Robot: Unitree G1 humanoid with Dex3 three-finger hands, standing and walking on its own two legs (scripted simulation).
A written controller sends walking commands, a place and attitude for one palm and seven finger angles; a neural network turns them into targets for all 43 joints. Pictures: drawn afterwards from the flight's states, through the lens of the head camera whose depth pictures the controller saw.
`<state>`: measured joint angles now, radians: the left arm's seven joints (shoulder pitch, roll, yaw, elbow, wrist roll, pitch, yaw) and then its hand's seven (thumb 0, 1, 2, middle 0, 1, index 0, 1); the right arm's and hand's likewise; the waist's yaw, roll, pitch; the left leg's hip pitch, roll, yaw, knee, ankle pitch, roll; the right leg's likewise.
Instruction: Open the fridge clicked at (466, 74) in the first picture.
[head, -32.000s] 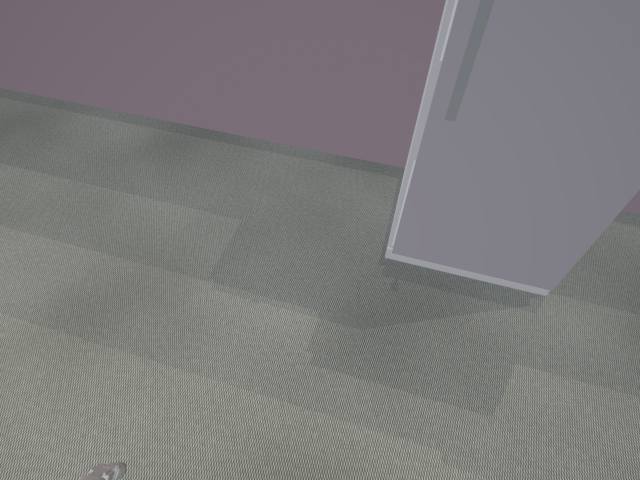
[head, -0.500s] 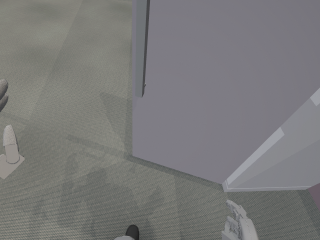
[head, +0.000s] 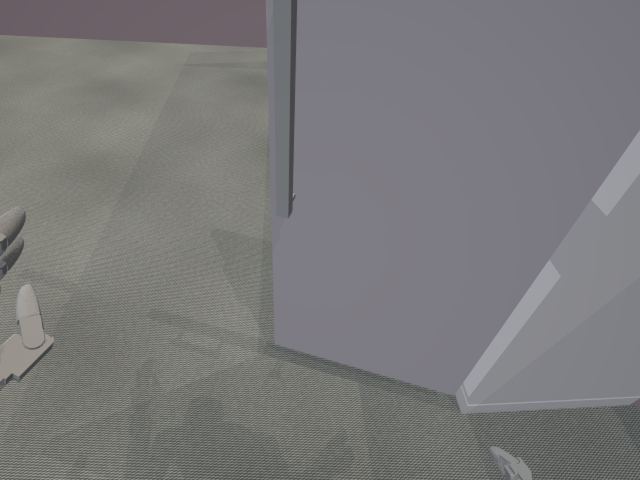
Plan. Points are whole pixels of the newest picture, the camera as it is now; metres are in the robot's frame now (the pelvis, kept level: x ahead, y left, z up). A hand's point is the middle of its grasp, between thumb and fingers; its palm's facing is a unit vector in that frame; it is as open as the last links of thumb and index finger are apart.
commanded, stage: stop stepping back and stand still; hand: left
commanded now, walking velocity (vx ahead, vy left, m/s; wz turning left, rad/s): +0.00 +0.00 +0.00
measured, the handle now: (289, 101) +0.65 +0.12 +0.19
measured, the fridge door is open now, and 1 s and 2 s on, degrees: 70 70 70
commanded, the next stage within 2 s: let the arm hang, fingers relaxed in 0.12 s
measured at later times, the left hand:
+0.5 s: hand out of the picture +0.06 +0.20 -0.17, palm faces -0.04 -0.98 -0.19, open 7.4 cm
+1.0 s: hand out of the picture -0.04 +0.23 -0.16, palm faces +0.04 -0.96 -0.29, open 7.4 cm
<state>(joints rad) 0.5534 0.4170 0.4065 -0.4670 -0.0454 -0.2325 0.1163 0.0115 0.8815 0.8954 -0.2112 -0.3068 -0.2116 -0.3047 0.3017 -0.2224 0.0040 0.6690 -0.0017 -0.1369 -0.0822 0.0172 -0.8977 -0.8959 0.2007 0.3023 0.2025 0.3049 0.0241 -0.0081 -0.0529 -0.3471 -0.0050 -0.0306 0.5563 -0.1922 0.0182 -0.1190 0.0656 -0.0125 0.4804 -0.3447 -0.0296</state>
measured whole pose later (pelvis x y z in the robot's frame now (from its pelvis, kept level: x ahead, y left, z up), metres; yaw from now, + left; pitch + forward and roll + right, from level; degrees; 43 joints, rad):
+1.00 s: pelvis -0.01 +0.01 +0.01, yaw +1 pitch -1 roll -1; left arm 0.30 0.27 0.02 1.16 0.02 0.00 0.01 0.00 0.90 0.90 -0.20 -0.30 -0.20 -0.30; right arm 0.20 -0.20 -0.01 1.11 -0.02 0.02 -0.02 0.01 -0.90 -0.90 0.20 0.30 0.20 0.30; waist 0.01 0.02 0.03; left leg -0.28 -0.06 -0.04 0.39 -0.09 0.04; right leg -0.09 0.01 -0.02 0.41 -0.30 -0.01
